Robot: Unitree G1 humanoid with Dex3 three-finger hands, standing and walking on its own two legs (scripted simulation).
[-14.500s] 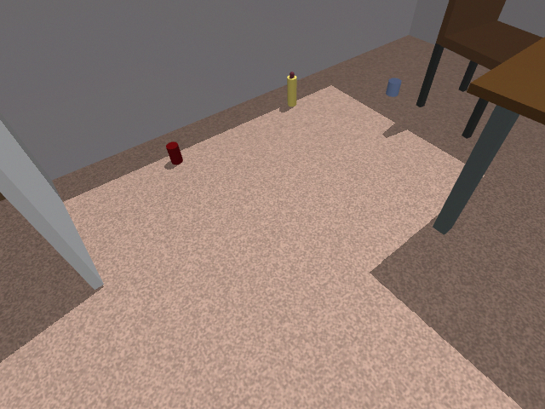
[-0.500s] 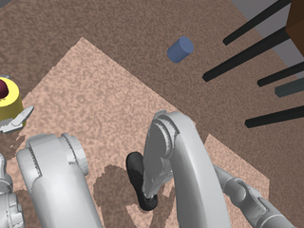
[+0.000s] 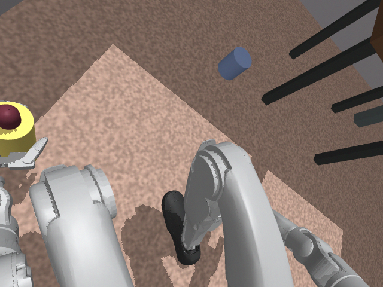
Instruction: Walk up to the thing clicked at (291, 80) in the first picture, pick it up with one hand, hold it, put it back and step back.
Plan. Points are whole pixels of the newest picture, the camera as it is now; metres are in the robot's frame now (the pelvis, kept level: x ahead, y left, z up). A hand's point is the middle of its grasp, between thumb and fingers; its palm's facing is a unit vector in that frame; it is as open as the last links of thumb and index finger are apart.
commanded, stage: settle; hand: left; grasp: from the side
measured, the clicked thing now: (14, 137) +0.40 +0.25 -0.17
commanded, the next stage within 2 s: lift in 1.58 s
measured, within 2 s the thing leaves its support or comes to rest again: leaves its support in 0.02 s
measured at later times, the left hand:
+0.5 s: hand out of the picture +0.38 +0.27 -0.04, palm faces +0.20 -0.98 -0.07, open 8.9 cm
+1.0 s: hand out of the picture +0.39 +0.25 +0.02, palm faces +0.18 -0.98 -0.06, open 8.9 cm
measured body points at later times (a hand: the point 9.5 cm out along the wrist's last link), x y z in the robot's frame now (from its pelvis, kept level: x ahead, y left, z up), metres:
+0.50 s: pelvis +0.01 -0.01 +0.03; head +0.18 +0.13 +0.42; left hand +0.36 +0.32 -0.04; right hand +0.22 -0.23 -0.05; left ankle +0.08 +0.13 -0.25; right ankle +0.14 -0.12 -0.25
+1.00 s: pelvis +0.03 -0.02 +0.07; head +0.22 +0.07 +0.46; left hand +0.38 +0.31 +0.02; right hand +0.22 -0.26 -0.05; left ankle +0.08 +0.13 -0.25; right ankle +0.14 -0.13 -0.25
